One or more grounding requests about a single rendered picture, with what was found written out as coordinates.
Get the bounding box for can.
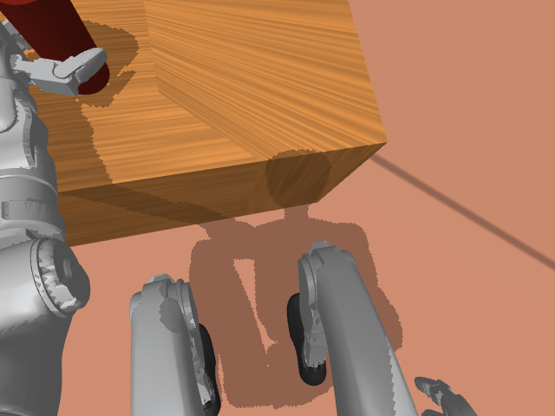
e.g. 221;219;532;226
0;0;110;94

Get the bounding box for right robot hand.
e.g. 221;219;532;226
415;377;478;416

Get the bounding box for left robot hand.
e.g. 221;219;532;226
0;19;108;96

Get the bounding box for right robot foot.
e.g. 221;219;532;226
287;293;326;386

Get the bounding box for left robot foot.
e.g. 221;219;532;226
199;323;221;416

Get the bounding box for left robot arm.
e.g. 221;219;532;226
0;78;90;416

